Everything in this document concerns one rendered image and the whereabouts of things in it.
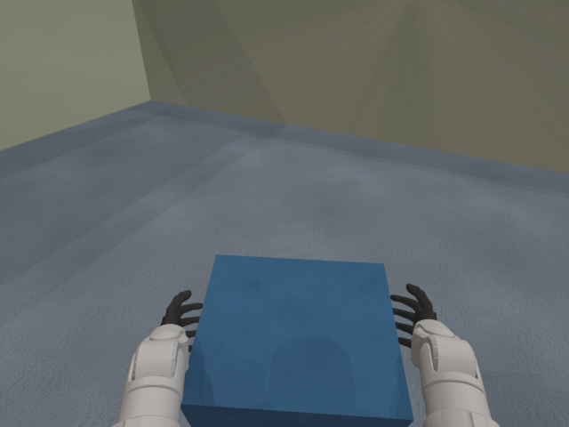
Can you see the left robot hand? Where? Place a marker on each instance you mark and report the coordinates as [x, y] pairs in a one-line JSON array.
[[175, 310]]

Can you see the right robot hand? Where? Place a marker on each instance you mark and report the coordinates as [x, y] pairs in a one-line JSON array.
[[423, 310]]

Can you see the right robot forearm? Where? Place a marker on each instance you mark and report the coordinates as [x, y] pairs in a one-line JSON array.
[[451, 382]]

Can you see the left robot forearm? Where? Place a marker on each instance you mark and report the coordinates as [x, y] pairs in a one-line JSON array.
[[153, 389]]

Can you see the carton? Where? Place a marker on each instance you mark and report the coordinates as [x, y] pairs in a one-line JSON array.
[[296, 343]]

